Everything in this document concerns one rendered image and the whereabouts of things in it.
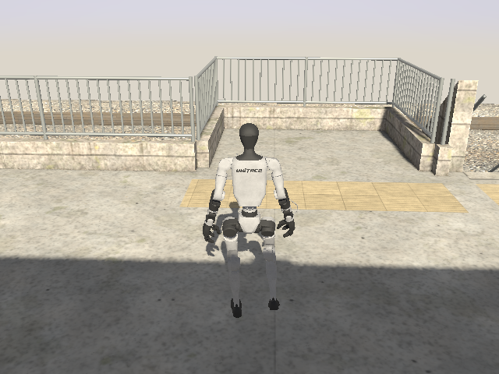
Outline robot right upper arm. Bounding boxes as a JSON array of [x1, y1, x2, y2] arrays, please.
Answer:
[[265, 157, 286, 200]]

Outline left robot forearm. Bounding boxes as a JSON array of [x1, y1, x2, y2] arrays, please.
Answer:
[[204, 190, 221, 226]]

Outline right robot forearm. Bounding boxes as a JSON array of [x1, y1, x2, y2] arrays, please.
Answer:
[[278, 188, 294, 222]]

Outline robot left thigh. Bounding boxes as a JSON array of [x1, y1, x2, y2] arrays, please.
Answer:
[[222, 217, 241, 271]]

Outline robot right hand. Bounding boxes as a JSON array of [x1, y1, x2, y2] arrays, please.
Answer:
[[277, 219, 295, 238]]

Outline robot torso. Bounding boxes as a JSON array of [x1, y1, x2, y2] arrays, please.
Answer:
[[231, 154, 267, 234]]

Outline robot left hand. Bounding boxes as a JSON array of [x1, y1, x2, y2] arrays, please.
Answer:
[[203, 223, 220, 243]]

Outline robot left upper arm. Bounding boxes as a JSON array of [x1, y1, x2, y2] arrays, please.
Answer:
[[213, 157, 233, 201]]

